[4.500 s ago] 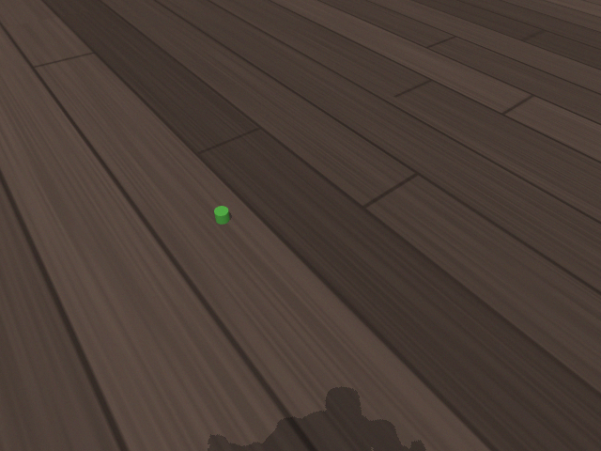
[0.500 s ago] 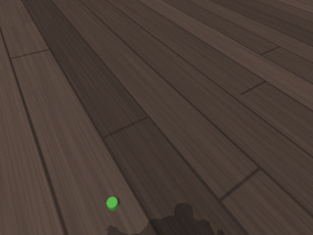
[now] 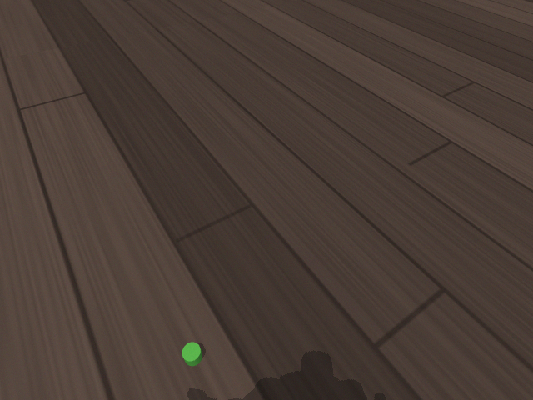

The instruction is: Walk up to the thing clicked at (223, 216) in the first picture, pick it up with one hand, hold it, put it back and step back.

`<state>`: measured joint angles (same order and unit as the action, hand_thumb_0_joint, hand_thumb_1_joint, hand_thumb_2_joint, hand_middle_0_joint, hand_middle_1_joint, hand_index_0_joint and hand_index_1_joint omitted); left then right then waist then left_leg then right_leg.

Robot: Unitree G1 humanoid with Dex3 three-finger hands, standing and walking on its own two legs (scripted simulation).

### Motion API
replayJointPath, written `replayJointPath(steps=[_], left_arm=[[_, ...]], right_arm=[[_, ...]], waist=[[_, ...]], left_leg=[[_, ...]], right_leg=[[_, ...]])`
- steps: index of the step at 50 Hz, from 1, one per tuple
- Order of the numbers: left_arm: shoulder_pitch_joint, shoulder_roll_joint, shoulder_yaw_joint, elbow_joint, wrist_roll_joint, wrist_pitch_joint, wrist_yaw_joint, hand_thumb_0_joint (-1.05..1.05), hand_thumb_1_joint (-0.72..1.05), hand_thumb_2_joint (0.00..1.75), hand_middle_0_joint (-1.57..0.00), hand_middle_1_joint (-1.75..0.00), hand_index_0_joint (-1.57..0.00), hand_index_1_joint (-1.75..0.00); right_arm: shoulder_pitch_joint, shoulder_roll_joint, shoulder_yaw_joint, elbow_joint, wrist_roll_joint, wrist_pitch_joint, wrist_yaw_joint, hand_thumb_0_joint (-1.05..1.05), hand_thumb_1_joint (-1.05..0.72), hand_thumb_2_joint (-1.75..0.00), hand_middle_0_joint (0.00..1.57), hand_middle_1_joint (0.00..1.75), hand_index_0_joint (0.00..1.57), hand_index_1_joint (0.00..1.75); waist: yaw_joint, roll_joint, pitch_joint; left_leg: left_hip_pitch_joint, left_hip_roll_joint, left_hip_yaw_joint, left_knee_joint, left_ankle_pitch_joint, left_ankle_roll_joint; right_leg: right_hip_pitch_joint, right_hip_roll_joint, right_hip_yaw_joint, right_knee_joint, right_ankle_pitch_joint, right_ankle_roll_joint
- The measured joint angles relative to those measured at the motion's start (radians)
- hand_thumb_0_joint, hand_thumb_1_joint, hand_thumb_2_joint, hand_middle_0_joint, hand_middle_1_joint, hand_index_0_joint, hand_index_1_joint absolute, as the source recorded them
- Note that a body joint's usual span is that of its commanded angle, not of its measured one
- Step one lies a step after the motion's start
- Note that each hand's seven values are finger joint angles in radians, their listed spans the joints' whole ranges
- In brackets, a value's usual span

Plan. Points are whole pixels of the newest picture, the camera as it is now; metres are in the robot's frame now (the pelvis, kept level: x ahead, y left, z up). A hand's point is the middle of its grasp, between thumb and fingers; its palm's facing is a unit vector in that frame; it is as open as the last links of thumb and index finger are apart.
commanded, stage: walk up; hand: left
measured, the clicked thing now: (192, 354) +0.42 +0.24 -0.75
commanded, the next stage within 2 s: none
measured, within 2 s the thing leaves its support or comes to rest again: neither
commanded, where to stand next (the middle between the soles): +0.04 +0.00 m, yaw +0 degrees
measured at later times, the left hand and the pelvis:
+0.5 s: hand out of the picture +0.09 +0.26 -0.15, palm faces -0.03 -0.93 -0.36, open 7.3 cm; pelvis +0.01 +0.00 +0.00, yaw +0 degrees
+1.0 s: hand out of the picture +0.01 +0.36 -0.18, palm faces +0.01 -0.91 -0.42, open 7.4 cm; pelvis -0.07 +0.06 -0.03, yaw +3 degrees
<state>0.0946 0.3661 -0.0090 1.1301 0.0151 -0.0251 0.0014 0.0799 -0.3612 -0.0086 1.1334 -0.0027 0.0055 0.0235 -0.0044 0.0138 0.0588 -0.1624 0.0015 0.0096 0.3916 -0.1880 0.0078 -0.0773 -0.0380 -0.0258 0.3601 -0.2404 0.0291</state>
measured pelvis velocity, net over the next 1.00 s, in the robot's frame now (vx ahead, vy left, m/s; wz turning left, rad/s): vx -0.07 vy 0.06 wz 0.06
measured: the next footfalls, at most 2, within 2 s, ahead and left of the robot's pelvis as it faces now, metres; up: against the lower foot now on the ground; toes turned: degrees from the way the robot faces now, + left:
left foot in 0.92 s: -0.06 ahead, +0.19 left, +0.00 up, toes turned +1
right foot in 1.38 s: +0.05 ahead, -0.15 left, +0.00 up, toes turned +0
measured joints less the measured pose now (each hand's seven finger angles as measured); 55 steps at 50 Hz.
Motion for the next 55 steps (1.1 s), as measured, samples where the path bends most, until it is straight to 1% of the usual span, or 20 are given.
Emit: replayJointPath(steps=[10,25,26,30,34,35,36,38,39,41,42,44,45,46,47,48,49,51,53,55], left_arm=[[0.008,-0.003,0.007,0.007,0.0,0.006,0.0,0.01,0.91,0.9,-0.21,-0.3,-0.21,-0.3],[0.002,-0.01,0.009,-0.002,0.003,0.008,0.0,0.01,0.91,0.9,-0.21,-0.3,-0.21,-0.3],[0.0,-0.01,0.01,-0.005,-0.003,0.008,0.004,0.01,0.91,0.9,-0.21,-0.3,-0.21,-0.3],[-0.03,-0.003,0.023,-0.04,-0.029,0.012,0.037,0.01,0.9,0.9,-0.21,-0.3,-0.21,-0.3],[-0.048,0.02,0.032,-0.088,-0.034,0.021,0.054,0.0,0.9,0.9,-0.21,-0.3,-0.21,-0.3],[-0.047,0.023,0.034,-0.099,-0.032,0.023,0.057,0.0,0.9,0.9,-0.21,-0.3,-0.21,-0.3],[-0.046,0.025,0.035,-0.111,-0.027,0.025,0.059,0.0,0.9,0.9,-0.21,-0.3,-0.21,-0.3],[-0.033,0.027,0.039,-0.134,-0.01,0.024,0.063,0.0,0.9,0.9,-0.21,-0.3,-0.21,-0.3],[-0.025,0.028,0.042,-0.144,-0.004,0.025,0.065,0.0,0.9,0.9,-0.21,-0.3,-0.21,-0.3],[-0.014,0.03,0.047,-0.152,0.011,0.029,0.066,0.0,0.9,0.9,-0.21,-0.3,-0.21,-0.3],[-0.01,0.033,0.049,-0.153,0.021,0.031,0.063,0.0,0.9,0.9,-0.21,-0.3,-0.21,-0.3],[0.004,0.038,0.054,-0.164,0.048,0.038,0.042,0.01,0.9,0.9,-0.21,-0.3,-0.21,-0.3],[0.016,0.044,0.058,-0.176,0.06,0.045,0.026,0.01,0.9,0.9,-0.21,-0.3,-0.21,-0.3],[0.024,0.056,0.064,-0.188,0.067,0.056,0.012,0.01,0.9,0.9,-0.21,-0.3,-0.21,-0.3],[0.03,0.067,0.073,-0.196,0.068,0.067,0.005,0.01,0.9,0.9,-0.21,-0.3,-0.21,-0.3],[0.044,0.072,0.08,-0.2,0.063,0.078,0.001,0.01,0.9,0.9,-0.21,-0.3,-0.21,-0.3],[0.059,0.073,0.082,-0.198,0.058,0.088,-0.003,0.01,0.9,0.9,-0.21,-0.3,-0.21,-0.3],[0.075,0.08,0.085,-0.185,0.048,0.101,-0.02,0.01,0.91,0.9,-0.21,-0.3,-0.21,-0.3],[0.086,0.091,0.097,-0.192,0.036,0.105,-0.041,0.01,0.91,0.9,-0.21,-0.3,-0.21,-0.3],[0.098,0.104,0.11,-0.211,0.036,0.111,-0.059,0.01,0.91,0.9,-0.21,-0.3,-0.21,-0.3]], right_arm=[[0.018,0.007,0.0,0.017,-0.001,0.001,-0.003,0.0,-0.91,-0.89,0.2,0.3,0.21,0.3],[0.01,0.009,0.0,0.007,-0.003,-0.001,-0.006,0.0,-0.91,-0.89,0.2,0.3,0.21,0.3],[0.007,0.008,-0.004,0.0,-0.006,0.006,-0.002,0.0,-0.91,-0.89,0.2,0.3,0.21,0.3],[-0.035,-0.013,-0.028,-0.052,-0.006,0.038,0.01,0.0,-0.91,-0.89,0.2,0.3,0.21,0.3],[-0.067,-0.038,-0.052,-0.117,-0.009,0.064,0.02,0.0,-0.91,-0.89,0.2,0.3,0.21,0.3],[-0.071,-0.047,-0.057,-0.134,-0.009,0.072,0.022,0.0,-0.91,-0.89,0.2,0.3,0.21,0.3],[-0.073,-0.056,-0.063,-0.15,-0.012,0.082,0.023,0.0,-0.91,-0.89,0.2,0.3,0.21,0.3],[-0.07,-0.068,-0.073,-0.183,-0.023,0.104,0.025,0.0,-0.91,-0.89,0.2,0.3,0.21,0.3],[-0.067,-0.072,-0.078,-0.198,-0.027,0.111,0.029,0.0,-0.91,-0.89,0.2,0.3,0.21,0.3],[-0.05,-0.076,-0.089,-0.221,-0.024,0.109,0.038,0.0,-0.91,-0.89,0.2,0.3,0.2,0.3],[-0.035,-0.075,-0.092,-0.224,-0.019,0.102,0.041,0.0,-0.91,-0.89,0.2,0.3,0.2,0.3],[0.016,-0.069,-0.093,-0.211,-0.008,0.074,0.044,0.0,-0.91,-0.89,0.2,0.3,0.2,0.3],[0.054,-0.065,-0.093,-0.205,-0.005,0.052,0.044,0.0,-0.91,-0.89,0.2,0.3,0.2,0.3],[0.091,-0.052,-0.097,-0.197,-0.008,0.027,0.037,0.0,-0.91,-0.89,0.2,0.3,0.2,0.3],[0.126,-0.032,-0.096,-0.192,-0.018,0.006,0.024,0.0,-0.91,-0.89,0.2,0.3,0.21,0.3],[0.163,-0.016,-0.088,-0.187,-0.026,-0.009,0.012,0.0,-0.91,-0.89,0.2,0.3,0.21,0.3],[0.199,-0.005,-0.078,-0.176,-0.025,-0.02,0.003,0.0,-0.91,-0.89,0.2,0.3,0.21,0.3],[0.26,0.011,-0.065,-0.145,-0.024,-0.034,-0.016,0.0,-0.91,-0.89,0.2,0.3,0.21,0.3],[0.3,0.019,-0.061,-0.131,-0.027,-0.041,-0.036,0.0,-0.9,-0.89,0.2,0.3,0.21,0.3],[0.321,0.017,-0.067,-0.131,-0.025,-0.05,-0.056,0.0,-0.9,-0.89,0.2,0.3,0.21,0.3]], waist=[[-0.001,-0.001,-0.001],[0.0,-0.008,-0.013],[-0.001,-0.008,-0.01],[-0.006,0.001,0.058],[-0.005,0.012,0.127],[-0.006,0.021,0.14],[-0.005,0.03,0.153],[0.003,0.033,0.17],[0.006,0.031,0.173],[-0.001,0.029,0.172],[-0.005,0.028,0.164],[-0.006,0.021,0.128],[-0.006,0.014,0.103],[-0.007,-0.014,0.089],[0.001,-0.052,0.088],[0.006,-0.073,0.079],[0.0,-0.081,0.062],[-0.016,-0.098,0.033],[-0.014,-0.122,0.031],[-0.009,-0.138,0.045]], left_leg=[[0.008,-0.005,-0.004,-0.011,0.002,0.002],[0.018,-0.008,-0.002,-0.023,0.005,0.005],[0.01,-0.009,-0.002,-0.017,0.005,0.005],[-0.042,-0.016,-0.003,0.032,0.007,0.011],[-0.113,-0.024,-0.003,0.107,0.005,0.019],[-0.141,-0.024,-0.006,0.148,-0.001,0.023],[-0.173,-0.029,-0.015,0.224,-0.048,0.024],[-0.238,-0.055,-0.045,0.429,-0.196,0.014],[-0.265,-0.066,-0.059,0.522,-0.243,0.01],[-0.287,-0.068,-0.082,0.637,-0.287,0.006],[-0.273,-0.056,-0.085,0.631,-0.299,0.004],[-0.191,-0.021,-0.072,0.479,-0.322,0.0],[-0.125,-0.007,-0.06,0.351,-0.299,-0.001],[-0.086,-0.02,-0.049,0.283,-0.229,-0.01],[-0.069,-0.043,-0.03,0.293,-0.22,-0.01],[-0.055,-0.05,-0.019,0.306,-0.229,-0.008],[-0.039,-0.047,-0.022,0.304,-0.234,-0.005],[0.004,-0.04,-0.037,0.256,-0.218,-0.002],[0.048,-0.032,-0.035,0.199,-0.194,-0.005],[0.069,-0.017,-0.029,0.177,-0.186,-0.008]], right_leg=[[0.012,-0.004,-0.005,-0.013,0.001,0.002],[0.021,-0.008,-0.003,-0.027,0.006,0.005],[0.013,-0.008,-0.003,-0.019,0.004,0.006],[-0.052,-0.016,-0.003,0.061,-0.01,0.007],[-0.133,-0.026,-0.001,0.164,-0.033,0.004],[-0.151,-0.026,-0.003,0.189,-0.038,0.004],[-0.164,-0.026,-0.005,0.21,-0.042,0.004],[-0.189,-0.039,0.004,0.235,-0.039,0.003],[-0.202,-0.048,0.01,0.24,-0.033,0.001],[-0.224,-0.068,0.011,0.242,-0.021,-0.004],[-0.233,-0.078,0.008,0.244,-0.019,-0.005],[-0.257,-0.096,0.003,0.274,-0.049,-0.019],[-0.279,-0.102,0.009,0.328,-0.112,-0.037],[-0.306,-0.111,0.038,0.415,-0.199,-0.061],[-0.334,-0.096,0.098,0.524,-0.271,-0.072],[-0.36,-0.057,0.141,0.621,-0.296,-0.076],[-0.379,-0.02,0.154,0.683,-0.289,-0.077],[-0.415,0.025,0.158,0.746,-0.227,-0.062],[-0.453,0.042,0.176,0.76,-0.142,-0.044],[-0.488,0.049,0.19,0.761,-0.092,-0.028]])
